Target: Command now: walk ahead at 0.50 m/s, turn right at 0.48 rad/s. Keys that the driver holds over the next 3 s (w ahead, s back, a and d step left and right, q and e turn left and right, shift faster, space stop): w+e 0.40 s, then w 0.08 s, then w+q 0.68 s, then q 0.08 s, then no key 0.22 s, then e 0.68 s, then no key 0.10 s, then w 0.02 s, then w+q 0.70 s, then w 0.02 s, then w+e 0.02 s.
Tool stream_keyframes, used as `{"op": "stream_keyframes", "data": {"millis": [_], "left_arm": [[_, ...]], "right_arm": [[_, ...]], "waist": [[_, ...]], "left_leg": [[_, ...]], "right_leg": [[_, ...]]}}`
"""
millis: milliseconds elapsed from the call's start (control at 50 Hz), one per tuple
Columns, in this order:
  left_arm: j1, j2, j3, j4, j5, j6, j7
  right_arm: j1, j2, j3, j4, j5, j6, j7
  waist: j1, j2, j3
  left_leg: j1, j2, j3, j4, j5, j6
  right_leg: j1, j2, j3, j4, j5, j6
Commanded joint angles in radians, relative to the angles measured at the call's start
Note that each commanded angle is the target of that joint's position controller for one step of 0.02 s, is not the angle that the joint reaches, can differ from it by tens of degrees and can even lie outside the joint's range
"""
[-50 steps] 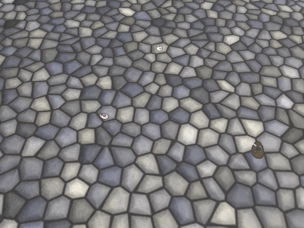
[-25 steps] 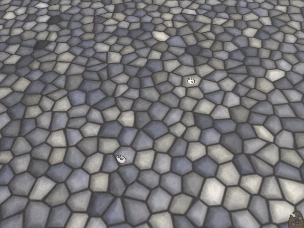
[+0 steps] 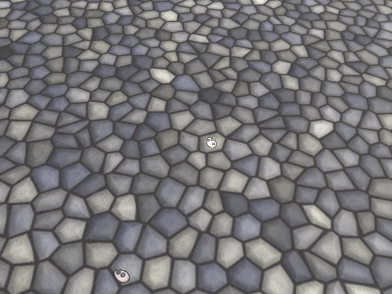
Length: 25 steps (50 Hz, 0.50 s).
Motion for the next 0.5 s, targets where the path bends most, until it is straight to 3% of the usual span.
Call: {"op": "stream_keyframes", "data": {"millis": [20, 140, 240, 300, 340, 360, 380, 400, 420, 440, 460, 480, 500], "left_arm": [[0.017, 0.02, 0.008, -0.055, 0.008, 0.018, -0.018], [-0.186, 0.004, -0.004, -0.133, 0.01, 0.023, -0.041], [-0.335, 0.001, -0.019, -0.196, 0.016, 0.019, -0.056], [-0.334, 0.017, -0.013, -0.209, 0.021, 0.019, -0.051], [-0.217, 0.042, 0.003, -0.181, 0.022, 0.015, -0.039], [-0.083, 0.063, 0.018, -0.14, 0.025, 0.004, -0.029], [0.081, 0.138, 0.049, -0.092, 0.037, -0.002, -0.012], [0.051, 0.264, 0.076, -0.108, 0.028, 0.002, 0.001], [0.098, 0.257, 0.075, -0.122, 0.001, 0.015, 0.008], [0.043, 0.214, 0.063, -0.102, -0.003, 0.018, 0.018], [-0.007, 0.147, 0.045, -0.099, -0.009, 0.011, 0.021], [-0.055, 0.109, 0.033, -0.101, -0.009, 0.0, 0.022], [-0.085, 0.073, 0.019, -0.099, -0.013, -0.011, 0.023]], "right_arm": [[0.071, -0.097, -0.026, -0.014, 0.015, -0.031, -0.005], [0.138, -0.098, -0.031, 0.028, 0.008, -0.03, -0.005], [0.202, -0.134, -0.043, 0.062, 0.007, -0.02, -0.013], [0.214, -0.16, -0.049, 0.077, 0.004, -0.001, -0.02], [0.21, -0.193, -0.058, 0.08, 0.004, 0.017, -0.023], [0.2, -0.201, -0.06, 0.075, 0.008, 0.028, -0.021], [0.192, -0.184, -0.054, 0.049, 0.007, 0.029, -0.018], [0.223, -0.052, -0.028, -0.028, 0.011, 0.021, 0.005], [0.102, -0.141, -0.044, -0.057, 0.007, 0.009, 0.009], [0.045, -0.127, -0.039, -0.072, 0.02, -0.002, 0.013], [0.069, -0.117, -0.033, -0.053, 0.023, -0.013, 0.011], [0.086, -0.112, -0.034, -0.033, 0.012, -0.006, 0.01], [0.133, -0.102, -0.031, -0.014, -0.005, 0.013, 0.013]], "waist": [[-0.003, 0.129, -0.012], [-0.027, 0.112, 0.043], [-0.065, 0.11, 0.073], [-0.05, 0.124, 0.053], [0.004, 0.142, -0.025], [0.064, 0.12, -0.103], [0.134, 0.033, -0.205], [0.051, -0.208, -0.266], [0.113, -0.058, -0.306], [0.081, -0.011, -0.159], [0.035, 0.035, -0.079], [-0.007, 0.057, -0.039], [-0.043, 0.047, -0.043]], "left_leg": [[0.117, 0.272, -0.195, -0.247, 0.158, 0.081], [0.154, 0.248, -0.027, -0.264, 0.251, 0.085], [0.238, 0.277, 0.061, -0.233, 0.356, 0.073], [0.318, 0.288, 0.113, -0.115, 0.653, 0.056], [0.341, 0.289, 0.138, 0.107, 0.907, 0.049], [0.282, 0.279, 0.152, 0.31, 0.856, 0.035], [0.082, 0.251, 0.156, 0.601, 0.575, -0.001], [-0.388, 0.058, 0.113, 0.954, -0.35, -0.067], [-0.504, 0.01, -0.112, 1.046, -0.351, -0.068], [-0.558, 0.077, -0.139, 1.008, -0.225, -0.052], [-0.492, 0.112, -0.135, 0.903, -0.15, -0.045], [-0.419, 0.134, -0.139, 0.829, -0.131, -0.047], [-0.343, 0.144, -0.141, 0.785, -0.121, -0.052]], "right_leg": [[-0.167, -0.061, 0.028, 0.035, 0.085, 0.018], [-0.263, -0.07, -0.013, -0.173, 0.27, 0.039], [-0.199, -0.047, -0.103, -0.395, 0.276, -0.005], [-0.122, 0.01, -0.155, -0.455, 0.152, -0.057], [0.027, 0.086, -0.182, -0.483, 0.048, -0.103], [0.198, 0.121, -0.172, -0.553, 0.069, -0.132], [0.456, 0.025, -0.004, -0.619, 0.006, -0.181], [0.756, -0.285, 0.526, -0.684, 0.004, -0.321], [0.758, -0.331, 0.729, -0.813, 0.038, -0.349], [0.656, -0.31, 0.534, -0.821, 0.128, -0.313], [0.511, -0.266, 0.422, -0.835, 0.262, -0.268], [0.413, -0.211, 0.33, -0.849, 0.368, -0.227], [0.355, -0.178, 0.254, -0.87, 0.436, -0.204]]}}
Next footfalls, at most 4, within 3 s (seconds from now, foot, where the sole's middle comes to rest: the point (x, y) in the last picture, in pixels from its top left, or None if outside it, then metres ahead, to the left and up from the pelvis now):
0.38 right None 0.31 -0.14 -0.78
0.94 left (220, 252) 0.64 -0.08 -0.78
1.42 right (255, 190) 0.91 -0.22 -0.78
1.84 left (211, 209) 0.82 -0.04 -0.78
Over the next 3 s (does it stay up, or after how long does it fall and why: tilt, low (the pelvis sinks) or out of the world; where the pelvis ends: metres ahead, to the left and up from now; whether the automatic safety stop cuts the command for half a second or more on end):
stays up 1.02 -0.12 -0.01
